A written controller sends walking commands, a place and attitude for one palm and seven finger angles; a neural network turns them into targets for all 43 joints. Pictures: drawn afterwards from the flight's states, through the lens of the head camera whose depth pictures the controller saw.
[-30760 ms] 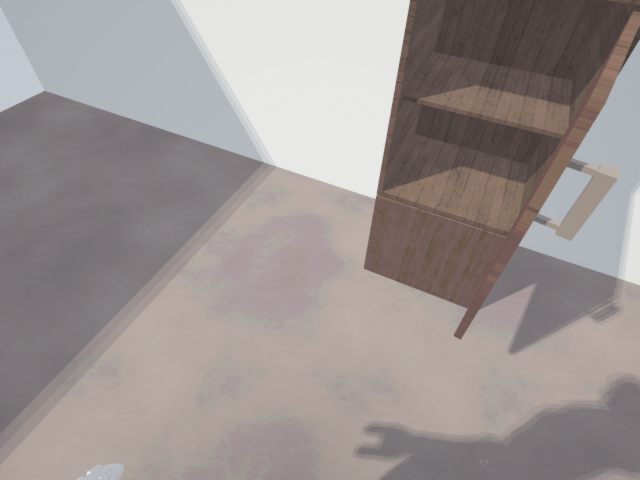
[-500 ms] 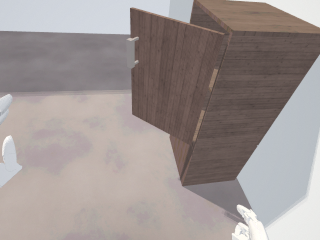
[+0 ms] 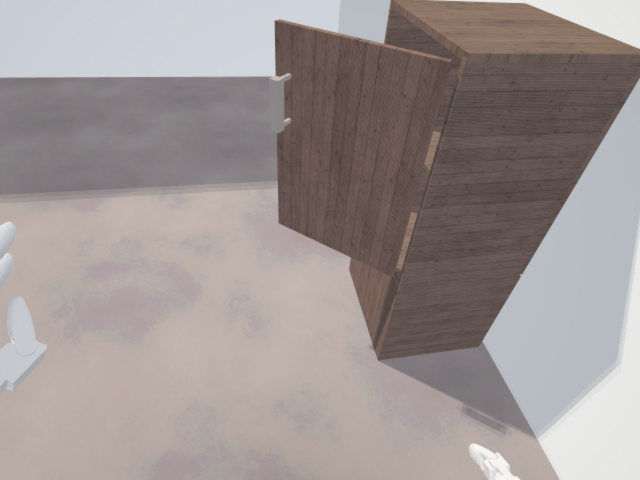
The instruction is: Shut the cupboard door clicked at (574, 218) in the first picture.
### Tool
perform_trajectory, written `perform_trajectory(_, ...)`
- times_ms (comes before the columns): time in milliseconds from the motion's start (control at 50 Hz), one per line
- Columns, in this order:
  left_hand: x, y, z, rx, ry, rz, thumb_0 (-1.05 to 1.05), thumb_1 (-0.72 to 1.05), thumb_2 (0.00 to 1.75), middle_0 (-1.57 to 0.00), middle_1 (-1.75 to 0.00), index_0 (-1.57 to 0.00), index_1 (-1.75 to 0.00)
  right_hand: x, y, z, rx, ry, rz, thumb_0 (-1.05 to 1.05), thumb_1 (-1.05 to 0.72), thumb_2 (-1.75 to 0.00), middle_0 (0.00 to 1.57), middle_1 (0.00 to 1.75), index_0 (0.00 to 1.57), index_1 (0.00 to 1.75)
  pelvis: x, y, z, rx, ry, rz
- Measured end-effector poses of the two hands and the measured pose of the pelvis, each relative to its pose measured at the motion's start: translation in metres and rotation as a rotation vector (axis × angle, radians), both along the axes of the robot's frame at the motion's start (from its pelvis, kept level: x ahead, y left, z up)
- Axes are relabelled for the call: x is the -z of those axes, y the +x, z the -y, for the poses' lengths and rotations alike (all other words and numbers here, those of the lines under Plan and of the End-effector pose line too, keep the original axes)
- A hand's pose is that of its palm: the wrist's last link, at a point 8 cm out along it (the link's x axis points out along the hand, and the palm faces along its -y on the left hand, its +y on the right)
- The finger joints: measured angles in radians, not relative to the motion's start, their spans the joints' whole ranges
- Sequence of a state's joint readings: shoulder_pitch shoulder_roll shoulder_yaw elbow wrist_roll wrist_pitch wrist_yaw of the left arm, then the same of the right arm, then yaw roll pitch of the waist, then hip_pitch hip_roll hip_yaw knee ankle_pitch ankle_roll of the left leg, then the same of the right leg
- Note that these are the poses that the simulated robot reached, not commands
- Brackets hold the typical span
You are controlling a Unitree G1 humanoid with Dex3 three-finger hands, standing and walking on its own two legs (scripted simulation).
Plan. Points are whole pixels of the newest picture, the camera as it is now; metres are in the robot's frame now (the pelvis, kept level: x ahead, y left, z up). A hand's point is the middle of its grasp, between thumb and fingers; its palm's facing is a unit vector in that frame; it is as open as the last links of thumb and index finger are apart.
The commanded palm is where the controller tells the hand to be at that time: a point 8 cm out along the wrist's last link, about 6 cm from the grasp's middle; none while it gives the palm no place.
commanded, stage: stop stepping back and stand still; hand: left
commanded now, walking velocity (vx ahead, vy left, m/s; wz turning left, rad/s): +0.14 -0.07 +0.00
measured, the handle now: (282, 102) +0.93 +0.14 +0.09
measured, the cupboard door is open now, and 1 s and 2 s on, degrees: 47 47 47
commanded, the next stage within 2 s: let the arm hang, fingers relaxed in 0.24 s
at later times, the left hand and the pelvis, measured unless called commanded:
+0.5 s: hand (109, 445) +0.18 +0.28 -0.05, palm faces +0.14 -0.91 -0.39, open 7.4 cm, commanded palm none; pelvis -0.01 +0.03 -0.01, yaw +1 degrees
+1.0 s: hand out of the picture -0.07 +0.20 -0.17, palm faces +0.04 -0.98 -0.20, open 7.3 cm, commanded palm none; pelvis +0.00 +0.02 +0.01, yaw +1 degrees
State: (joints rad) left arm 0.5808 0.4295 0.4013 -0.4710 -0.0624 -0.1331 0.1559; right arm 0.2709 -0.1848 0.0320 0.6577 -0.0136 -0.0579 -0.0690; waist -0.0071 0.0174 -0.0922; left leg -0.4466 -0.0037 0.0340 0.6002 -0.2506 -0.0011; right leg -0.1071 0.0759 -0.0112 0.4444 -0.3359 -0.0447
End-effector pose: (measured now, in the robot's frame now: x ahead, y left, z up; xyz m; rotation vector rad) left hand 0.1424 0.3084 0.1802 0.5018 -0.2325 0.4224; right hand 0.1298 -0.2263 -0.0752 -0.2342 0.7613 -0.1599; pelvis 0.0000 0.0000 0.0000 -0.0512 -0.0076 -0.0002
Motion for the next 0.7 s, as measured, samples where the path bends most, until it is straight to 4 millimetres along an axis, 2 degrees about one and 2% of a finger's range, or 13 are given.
perform_trajectory(100, 0.008, 0.006, -0.016, -0.033, -0.058, 0.117, 0.01, 0.89, 0.90, -0.21, -0.30, -0.21, -0.30, 0.006, -0.002, 0.005, 0.011, -0.065, -0.018, 0.01, -0.90, -0.90, 0.21, 0.30, 0.20, 0.30, 0.010, 0.006, -0.013, -0.029, 0.000, 0.036)
perform_trajectory(160, 0.006, 0.016, -0.022, -0.034, -0.065, 0.122, 0.01, 0.89, 0.90, -0.21, -0.30, -0.21, -0.30, 0.001, 0.001, -0.001, 0.022, -0.064, 0.002, 0.01, -0.90, -0.90, 0.21, 0.30, 0.20, 0.30, 0.008, 0.004, -0.018, -0.014, 0.019, 0.034)
perform_trajectory(280, -0.013, 0.020, -0.015, 0.034, 0.029, 0.050, 0.01, 0.89, 0.90, -0.20, -0.30, -0.20, -0.30, -0.014, 0.005, -0.020, 0.005, 0.000, 0.051, 0.01, -0.90, -0.90, 0.21, 0.30, 0.20, 0.30, -0.005, -0.001, -0.018, 0.003, 0.022, 0.006)
perform_trajectory(340, -0.013, 0.016, -0.011, 0.054, 0.060, -0.003, 0.01, 0.89, 0.90, -0.20, -0.30, -0.21, -0.30, -0.011, 0.008, -0.024, 0.000, 0.020, 0.047, 0.01, -0.90, -0.90, 0.21, 0.30, 0.20, 0.30, -0.006, 0.000, -0.020, -0.002, 0.016, -0.001)
perform_trajectory(360, -0.005, 0.017, -0.012, 0.062, 0.063, -0.028, 0.01, 0.89, 0.90, -0.20, -0.30, -0.21, -0.30, -0.007, 0.010, -0.024, -0.015, 0.035, 0.052, 0.01, -0.90, -0.90, 0.21, 0.30, 0.20, 0.30, -0.004, 0.000, -0.021, -0.006, 0.010, -0.004)
perform_trajectory(400, 0.037, 0.027, -0.018, 0.057, 0.008, -0.183, 0.00, 0.90, 0.90, -0.20, -0.30, -0.20, -0.30, 0.010, 0.012, -0.021, -0.060, 0.049, 0.014, 0.01, -0.90, -0.90, 0.21, 0.30, 0.20, 0.30, 0.002, -0.001, -0.025, -0.017, -0.007, 0.000)
perform_trajectory(460, 0.133, 0.031, -0.021, 0.002, -0.172, -0.525, 0.00, 0.90, 0.90, -0.20, -0.30, -0.20, -0.30, 0.032, 0.008, -0.014, -0.076, 0.038, -0.085, 0.01, -0.90, -0.90, 0.21, 0.30, 0.20, 0.30, 0.010, -0.004, -0.030, -0.023, -0.008, 0.010)
perform_trajectory(500, 0.198, 0.016, -0.010, -0.025, -0.294, -0.764, 0.00, 0.90, 0.90, -0.19, -0.29, -0.20, -0.30, 0.039, -0.001, -0.008, -0.065, 0.023, -0.134, 0.01, -0.90, -0.90, 0.21, 0.30, 0.20, 0.30, 0.012, -0.006, -0.030, -0.023, 0.005, 0.019)
perform_trajectory(560, 0.274, -0.030, 0.024, -0.024, -0.433, -1.091, 0.01, 0.91, 0.90, -0.19, -0.29, -0.19, -0.30, 0.040, -0.023, 0.002, -0.036, -0.002, -0.208, 0.01, -0.90, -0.90, 0.21, 0.30, 0.20, 0.30, 0.012, -0.009, -0.026, -0.013, 0.030, 0.022)
perform_trajectory(620, 0.317, -0.094, 0.062, -0.024, -0.554, -1.352, 0.01, 0.91, 0.90, -0.19, -0.29, -0.19, -0.30, 0.039, -0.052, 0.014, 0.003, -0.027, -0.313, 0.01, -0.90, -0.90, 0.21, 0.30, 0.20, 0.30, 0.007, -0.010, -0.021, -0.008, 0.042, 0.013)
perform_trajectory(660, 0.327, -0.140, 0.070, -0.097, -0.610, -1.467, 0.01, 0.95, 0.90, -0.20, -0.29, -0.20, -0.30, 0.039, -0.073, 0.022, 0.027, -0.040, -0.399, 0.01, -0.90, -0.90, 0.21, 0.30, 0.20, 0.30, 0.003, -0.011, -0.016, -0.012, 0.044, 0.006)
perform_trajectory(700, 0.329, -0.184, 0.076, -0.153, -0.656, -1.571, 0.01, 0.97, 0.90, -0.20, -0.29, -0.20, -0.30, 0.038, -0.092, 0.027, 0.052, -0.047, -0.481, 0.01, -0.91, -0.90, 0.21, 0.30, 0.20, 0.30, -0.001, -0.010, -0.013, -0.020, 0.041, -0.002)
